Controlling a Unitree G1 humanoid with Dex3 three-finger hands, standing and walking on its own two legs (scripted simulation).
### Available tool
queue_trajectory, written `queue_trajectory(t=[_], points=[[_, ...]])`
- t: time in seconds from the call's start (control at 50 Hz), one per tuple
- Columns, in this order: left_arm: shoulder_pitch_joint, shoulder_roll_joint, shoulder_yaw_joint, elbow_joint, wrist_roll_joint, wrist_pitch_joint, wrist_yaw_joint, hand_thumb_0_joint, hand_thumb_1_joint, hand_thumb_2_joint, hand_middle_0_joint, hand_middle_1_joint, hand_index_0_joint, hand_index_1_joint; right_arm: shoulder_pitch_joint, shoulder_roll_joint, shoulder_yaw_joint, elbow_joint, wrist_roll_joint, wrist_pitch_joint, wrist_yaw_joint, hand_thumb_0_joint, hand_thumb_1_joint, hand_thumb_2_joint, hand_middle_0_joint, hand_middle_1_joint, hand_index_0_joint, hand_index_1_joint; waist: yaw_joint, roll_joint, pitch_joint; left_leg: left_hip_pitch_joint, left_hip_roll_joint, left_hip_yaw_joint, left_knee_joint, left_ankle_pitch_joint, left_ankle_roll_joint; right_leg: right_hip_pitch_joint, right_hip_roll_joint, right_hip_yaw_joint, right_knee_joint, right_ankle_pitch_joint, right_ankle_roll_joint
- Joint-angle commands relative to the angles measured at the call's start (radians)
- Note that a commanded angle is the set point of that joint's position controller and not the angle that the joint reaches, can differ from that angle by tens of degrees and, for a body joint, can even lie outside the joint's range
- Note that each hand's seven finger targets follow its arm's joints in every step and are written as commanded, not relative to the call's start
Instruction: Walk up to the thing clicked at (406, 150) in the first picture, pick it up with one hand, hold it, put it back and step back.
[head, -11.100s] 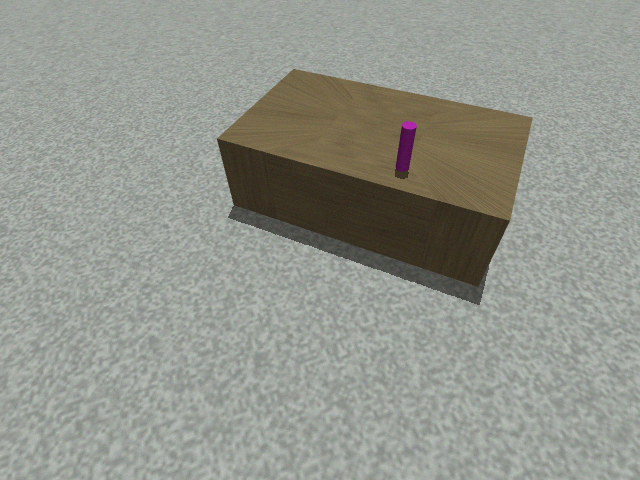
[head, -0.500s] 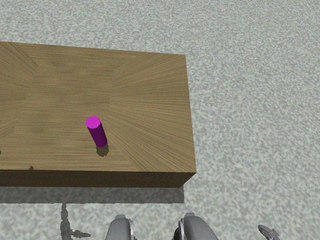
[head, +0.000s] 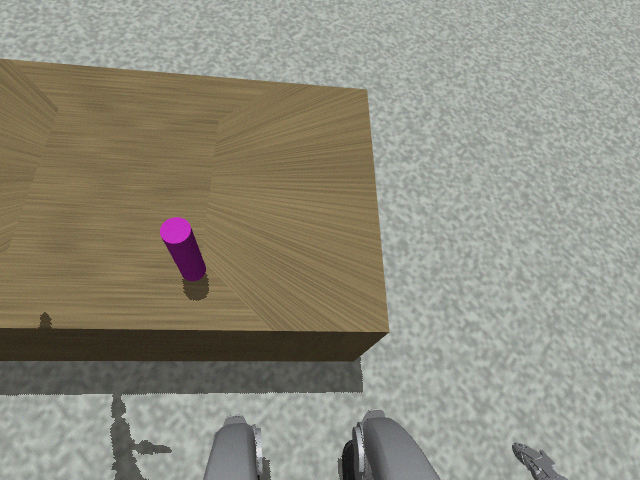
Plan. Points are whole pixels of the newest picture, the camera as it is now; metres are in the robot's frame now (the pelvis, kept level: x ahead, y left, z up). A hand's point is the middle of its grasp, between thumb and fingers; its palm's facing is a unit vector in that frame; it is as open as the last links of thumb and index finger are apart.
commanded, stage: go down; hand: left
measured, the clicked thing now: (185, 252) +0.50 +0.20 -0.24
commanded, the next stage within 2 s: none
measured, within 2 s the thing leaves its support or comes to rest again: neither
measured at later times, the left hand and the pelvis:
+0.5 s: hand out of the picture +0.40 +0.39 +0.04, palm faces +0.22 -0.97 -0.06, open 17.1 cm; pelvis +0.00 +0.00 +0.00, yaw +0 degrees
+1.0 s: hand out of the picture +0.40 +0.40 +0.05, palm faces +0.22 -0.98 -0.04, open 17.0 cm; pelvis +0.00 +0.00 -0.01, yaw +0 degrees
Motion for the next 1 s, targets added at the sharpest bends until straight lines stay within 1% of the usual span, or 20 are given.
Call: queue_trajectory(t=[0.0,0.02,0.1,0.16,0.18,0.22,0.36,0.38,0.46,0.5,0.52,0.54,0.58,0.6,0.66,0.68,0.7,0.78,0.86,0.98], points=[[-0.245,0.403,0.057,-0.178,-0.037,-0.056,-0.003,0.000,-0.432,0.055,-0.057,-0.010,-0.036,-0.025,0.131,-0.206,-0.075,-0.053,0.003,-0.025,-0.018,0.000,-0.899,-0.901,0.200,0.300,0.200,0.300,0.025,0.215,-0.455,0.396,-0.024,-0.005,-0.148,0.382,0.010,0.122,0.031,-0.011,-0.100,0.238,-0.069],[-0.261,0.409,0.046,-0.208,-0.036,-0.057,-0.004,0.000,-0.433,0.042,-0.063,-0.011,-0.042,-0.025,0.133,-0.211,-0.077,-0.055,0.001,-0.026,-0.017,0.000,-0.901,-0.901,0.200,0.300,0.200,0.300,0.031,0.247,-0.453,0.413,-0.025,-0.005,-0.149,0.394,0.007,0.107,0.030,-0.011,-0.099,0.236,-0.072],[-0.266,0.427,0.066,-0.235,-0.043,-0.060,-0.009,0.000,-0.424,0.065,-0.055,-0.015,-0.033,-0.032,0.143,-0.214,-0.079,-0.048,0.002,-0.023,-0.016,0.000,-0.896,-0.901,0.200,0.300,0.200,0.300,0.037,0.262,-0.482,0.443,-0.023,-0.013,-0.135,0.464,0.001,0.093,0.032,-0.017,-0.086,0.268,-0.073],[-0.234,0.401,0.063,-0.232,-0.051,-0.054,-0.015,0.000,-0.402,0.068,-0.052,-0.012,-0.030,-0.028,0.143,-0.214,-0.079,-0.048,0.003,-0.018,-0.016,0.000,-0.898,-0.901,0.200,0.300,0.200,0.300,0.035,0.260,-0.489,0.491,-0.016,-0.024,-0.138,0.516,-0.004,0.076,0.035,-0.027,-0.087,0.278,-0.073],[-0.250,0.433,0.080,-0.260,-0.050,-0.055,-0.010,0.000,-0.409,0.070,-0.054,-0.021,-0.032,-0.038,0.144,-0.213,-0.078,-0.048,0.002,-0.017,-0.015,0.000,-0.898,-0.901,0.200,0.300,0.200,0.300,0.042,0.261,-0.500,0.473,-0.022,-0.017,-0.135,0.504,0.001,0.106,0.031,-0.020,-0.091,0.285,-0.072],[-0.227,0.396,0.071,-0.230,-0.056,-0.050,-0.011,0.000,-0.434,0.064,-0.055,-0.018,-0.032,-0.035,0.134,-0.206,-0.075,-0.050,0.005,-0.018,-0.017,0.000,-0.903,-0.903,0.200,0.300,0.200,0.300,0.033,0.236,-0.474,0.448,-0.022,-0.014,-0.136,0.480,0.004,0.109,0.032,-0.019,-0.091,0.282,-0.070],[-0.215,0.374,0.061,-0.231,-0.064,-0.067,-0.018,0.000,-0.424,0.057,-0.054,-0.025,-0.037,-0.036,0.123,-0.198,-0.078,-0.049,0.007,-0.019,-0.019,0.000,-0.901,-0.901,0.200,0.300,0.200,0.300,0.035,0.218,-0.440,0.378,-0.030,-0.001,-0.137,0.384,0.013,0.121,0.030,-0.009,-0.096,0.246,-0.068],[-0.220,0.409,0.084,-0.246,-0.065,-0.071,-0.014,0.000,-0.418,0.048,-0.060,-0.024,-0.042,-0.035,0.115,-0.203,-0.079,-0.057,0.008,-0.021,-0.019,0.000,-0.902,-0.901,0.200,0.300,0.200,0.300,0.042,0.215,-0.438,0.377,-0.031,0.000,-0.143,0.368,0.014,0.127,0.030,-0.008,-0.099,0.235,-0.069],[-0.232,0.380,0.069,-0.246,-0.075,-0.084,-0.029,0.000,-0.398,0.055,-0.051,-0.018,-0.034,-0.029,0.114,-0.201,-0.078,-0.048,0.007,-0.022,-0.022,0.000,-0.900,-0.901,0.200,0.300,0.200,0.300,0.028,0.236,-0.448,0.409,-0.026,-0.008,-0.138,0.367,0.008,0.087,0.032,-0.013,-0.091,0.221,-0.071],[-0.240,0.410,0.087,-0.259,-0.077,-0.088,-0.028,0.000,-0.400,0.049,-0.053,-0.011,-0.035,-0.023,0.112,-0.208,-0.077,-0.050,0.007,-0.023,-0.021,0.000,-0.902,-0.901,0.200,0.300,0.200,0.300,0.034,0.230,-0.456,0.409,-0.027,-0.011,-0.136,0.383,0.008,0.088,0.031,-0.013,-0.084,0.229,-0.071],[-0.257,0.396,0.072,-0.251,-0.077,-0.089,-0.035,0.000,-0.409,0.044,-0.057,-0.016,-0.039,-0.028,0.118,-0.203,-0.074,-0.041,0.004,-0.021,-0.022,0.000,-0.904,-0.902,0.200,0.300,0.200,0.300,0.026,0.244,-0.458,0.404,-0.029,-0.008,-0.126,0.389,0.008,0.087,0.030,-0.010,-0.084,0.238,-0.071],[-0.246,0.426,0.100,-0.257,-0.077,-0.090,-0.034,0.000,-0.403,0.052,-0.053,-0.012,-0.033,-0.025,0.108,-0.206,-0.073,-0.052,0.003,-0.021,-0.025,0.000,-0.902,-0.902,0.200,0.300,0.200,0.300,0.034,0.225,-0.471,0.404,-0.030,-0.008,-0.122,0.393,0.013,0.096,0.029,-0.008,-0.086,0.239,-0.069],[-0.227,0.386,0.082,-0.220,-0.082,-0.089,-0.042,0.000,-0.406,0.061,-0.050,-0.018,-0.031,-0.031,0.107,-0.205,-0.072,-0.046,0.004,-0.022,-0.026,0.000,-0.901,-0.902,0.200,0.300,0.200,0.300,0.021,0.207,-0.458,0.386,-0.029,-0.008,-0.117,0.390,0.013,0.096,0.030,-0.009,-0.082,0.244,-0.067],[-0.231,0.410,0.098,-0.250,-0.082,-0.094,-0.043,0.000,-0.400,0.052,-0.055,-0.016,-0.036,-0.028,0.104,-0.206,-0.071,-0.048,0.003,-0.023,-0.024,0.000,-0.903,-0.902,0.200,0.300,0.200,0.300,0.040,0.235,-0.461,0.385,-0.031,-0.011,-0.123,0.391,0.009,0.088,0.027,-0.010,-0.074,0.235,-0.070],[-0.218,0.407,0.097,-0.222,-0.082,-0.092,-0.047,0.000,-0.411,0.056,-0.053,-0.021,-0.036,-0.032,0.105,-0.207,-0.068,-0.046,0.004,-0.021,-0.026,0.000,-0.900,-0.901,0.200,0.300,0.200,0.300,0.033,0.232,-0.467,0.404,-0.027,-0.018,-0.117,0.408,0.007,0.067,0.030,-0.017,-0.069,0.234,-0.070],[-0.234,0.419,0.099,-0.265,-0.084,-0.097,-0.046,0.000,-0.389,0.051,-0.053,-0.011,-0.034,-0.023,0.100,-0.205,-0.068,-0.049,0.004,-0.023,-0.024,0.000,-0.900,-0.901,0.200,0.300,0.200,0.300,0.043,0.249,-0.478,0.409,-0.028,-0.018,-0.118,0.409,0.005,0.064,0.029,-0.014,-0.065,0.228,-0.072],[-0.265,0.414,0.087,-0.282,-0.086,-0.100,-0.050,0.000,-0.384,0.047,-0.052,-0.008,-0.034,-0.020,0.106,-0.201,-0.067,-0.047,0.003,-0.023,-0.024,0.000,-0.901,-0.901,0.200,0.300,0.200,0.300,0.035,0.268,-0.484,0.417,-0.029,-0.012,-0.113,0.409,0.006,0.070,0.027,-0.009,-0.068,0.234,-0.072],[-0.232,0.397,0.089,-0.249,-0.092,-0.094,-0.054,0.000,-0.381,0.050,-0.050,-0.006,-0.031,-0.018,0.102,-0.202,-0.063,-0.044,0.003,-0.024,-0.025,0.000,-0.902,-0.902,0.200,0.300,0.200,0.300,0.034,0.252,-0.483,0.420,-0.026,-0.023,-0.107,0.437,0.003,0.047,0.030,-0.019,-0.058,0.238,-0.072],[-0.263,0.418,0.094,-0.274,-0.095,-0.099,-0.051,0.000,-0.384,0.045,-0.053,-0.014,-0.036,-0.023,0.096,-0.200,-0.065,-0.045,0.006,-0.025,-0.029,0.000,-0.899,-0.900,0.200,0.300,0.200,0.300,0.037,0.255,-0.465,0.379,-0.030,-0.014,-0.116,0.352,0.006,0.063,0.030,-0.011,-0.063,0.202,-0.072],[-0.257,0.427,0.105,-0.274,-0.101,-0.097,-0.055,0.000,-0.372,0.056,-0.047,-0.013,-0.030,-0.023,0.105,-0.204,-0.062,-0.041,0.005,-0.025,-0.029,0.000,-0.902,-0.901,0.200,0.300,0.200,0.300,0.041,0.266,-0.494,0.425,-0.026,-0.025,-0.107,0.424,0.000,0.045,0.034,-0.020,-0.053,0.226,-0.073]])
